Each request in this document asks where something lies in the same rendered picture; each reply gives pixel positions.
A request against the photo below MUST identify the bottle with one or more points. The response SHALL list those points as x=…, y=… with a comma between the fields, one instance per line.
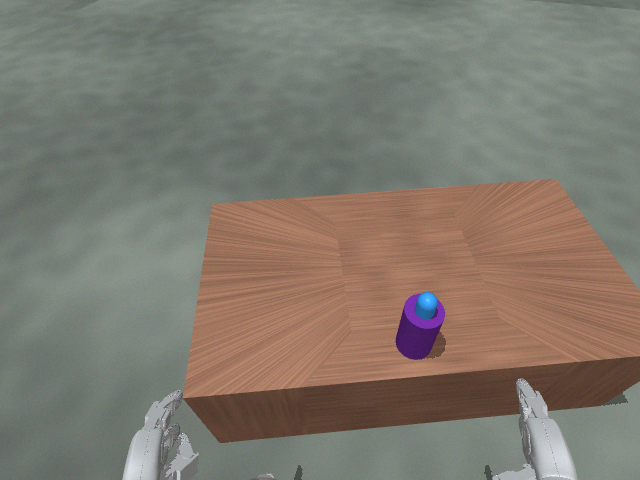
x=421, y=320

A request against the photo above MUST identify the right robot hand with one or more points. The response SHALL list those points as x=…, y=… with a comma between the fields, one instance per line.
x=544, y=445

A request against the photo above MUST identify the left robot hand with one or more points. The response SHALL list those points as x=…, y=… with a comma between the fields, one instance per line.
x=149, y=448

